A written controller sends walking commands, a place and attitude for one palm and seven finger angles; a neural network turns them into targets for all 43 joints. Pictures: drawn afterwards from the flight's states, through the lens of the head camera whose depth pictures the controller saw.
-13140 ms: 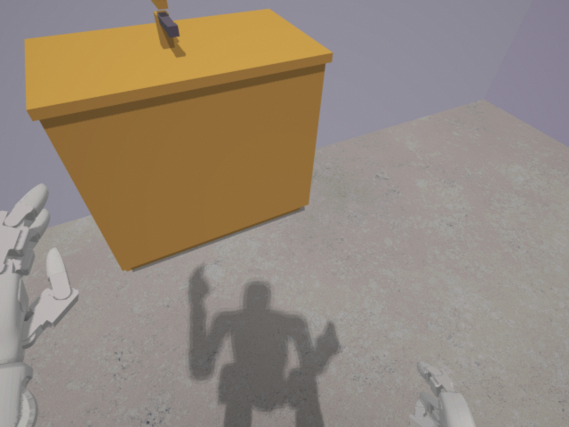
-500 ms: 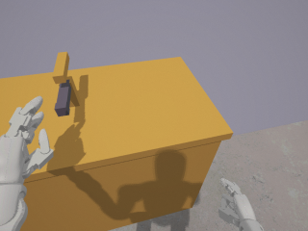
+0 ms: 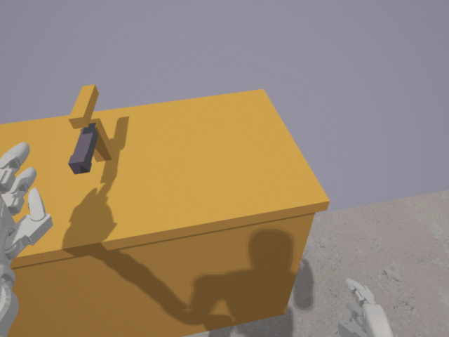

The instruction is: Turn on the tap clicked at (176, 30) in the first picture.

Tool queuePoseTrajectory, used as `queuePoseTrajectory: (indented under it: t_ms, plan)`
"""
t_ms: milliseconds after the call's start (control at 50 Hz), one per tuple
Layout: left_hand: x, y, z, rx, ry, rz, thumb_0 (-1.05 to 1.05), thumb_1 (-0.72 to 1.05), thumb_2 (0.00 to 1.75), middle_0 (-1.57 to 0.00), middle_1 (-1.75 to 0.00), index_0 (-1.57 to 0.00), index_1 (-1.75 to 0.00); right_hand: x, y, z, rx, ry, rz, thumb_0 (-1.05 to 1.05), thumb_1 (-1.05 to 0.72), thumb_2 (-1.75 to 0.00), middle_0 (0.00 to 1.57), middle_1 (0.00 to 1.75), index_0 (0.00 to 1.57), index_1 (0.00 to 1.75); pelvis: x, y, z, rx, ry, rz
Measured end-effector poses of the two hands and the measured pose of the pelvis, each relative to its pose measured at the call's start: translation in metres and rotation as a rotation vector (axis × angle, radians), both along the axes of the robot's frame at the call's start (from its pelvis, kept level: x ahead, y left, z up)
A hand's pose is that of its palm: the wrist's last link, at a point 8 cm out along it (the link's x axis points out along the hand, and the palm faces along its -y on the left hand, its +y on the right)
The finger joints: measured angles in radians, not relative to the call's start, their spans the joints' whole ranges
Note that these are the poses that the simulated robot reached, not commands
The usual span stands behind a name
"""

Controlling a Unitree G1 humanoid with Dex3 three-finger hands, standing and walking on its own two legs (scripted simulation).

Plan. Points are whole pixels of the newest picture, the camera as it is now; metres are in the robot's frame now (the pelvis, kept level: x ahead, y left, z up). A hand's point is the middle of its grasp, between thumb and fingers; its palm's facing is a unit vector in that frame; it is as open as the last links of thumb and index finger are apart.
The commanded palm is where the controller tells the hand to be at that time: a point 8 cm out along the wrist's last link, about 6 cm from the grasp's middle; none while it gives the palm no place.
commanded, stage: turn the palm inward beside the body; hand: left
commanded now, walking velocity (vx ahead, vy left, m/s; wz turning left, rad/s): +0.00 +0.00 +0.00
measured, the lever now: (80, 163) +0.36 +0.33 +0.14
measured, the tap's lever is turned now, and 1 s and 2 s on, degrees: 0 0 0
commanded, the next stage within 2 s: reach beside the lever's end, fingers flat in 1.36 s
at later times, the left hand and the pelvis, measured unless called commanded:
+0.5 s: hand (43, 232) +0.19 +0.26 +0.19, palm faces +0.45 -0.87 -0.21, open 7.4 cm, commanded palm +0.13 +0.30 +0.20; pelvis +0.00 +0.02 +0.00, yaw +1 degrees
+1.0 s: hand (38, 237) +0.18 +0.26 +0.19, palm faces +0.47 -0.87 -0.15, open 7.4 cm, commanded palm +0.12 +0.29 +0.20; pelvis +0.00 +0.02 +0.01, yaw +1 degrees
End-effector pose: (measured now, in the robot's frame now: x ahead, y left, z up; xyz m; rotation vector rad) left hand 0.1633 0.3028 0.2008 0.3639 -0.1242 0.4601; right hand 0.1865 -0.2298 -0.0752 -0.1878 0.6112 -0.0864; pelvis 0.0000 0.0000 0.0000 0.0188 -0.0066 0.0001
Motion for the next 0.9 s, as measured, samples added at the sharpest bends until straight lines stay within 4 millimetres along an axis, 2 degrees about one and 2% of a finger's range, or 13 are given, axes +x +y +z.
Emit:
queuePoseTrajectory:
  t_ms: [160,420,560,900]
  plan:
    - [-0.006,-0.008,-0.006,-0.044,-0.014,-0.034,0.01,0.89,0.9,-0.2,-0.3,-0.21,-0.3,0.009,0.001,0.006,-0.009,-0.06,0.004,0.01,-0.91,-0.9,0.2,0.3,0.2,0.3,0.006,0.005,0.0,0.004,0.005,0.007]
    - [-0.015,-0.005,-0.004,-0.103,-0.016,-0.012,0.01,0.89,0.9,-0.2,-0.3,-0.21,-0.3,0.021,0.039,0.022,0.044,-0.157,0.057,0.01,-0.91,-0.9,0.2,0.3,0.2,0.3,0.0,0.014,0.002,-0.006,-0.021,0.012]
    - [-0.023,-0.007,-0.005,-0.135,0.0,-0.008,0.01,0.89,0.9,-0.2,-0.3,-0.21,-0.3,0.024,0.052,0.026,0.05,-0.168,0.084,0.01,-0.91,-0.9,0.2,0.3,0.2,0.3,-0.003,0.019,0.003,-0.009,-0.031,0.016]
    - [-0.031,-0.008,-0.003,-0.186,0.008,0.006,0.01,0.89,0.9,-0.2,-0.3,-0.21,-0.3,0.028,0.056,0.028,0.044,-0.173,0.093,0.01,-0.91,-0.9,0.2,0.3,0.2,0.3,-0.001,0.023,0.005,-0.011,-0.046,0.022]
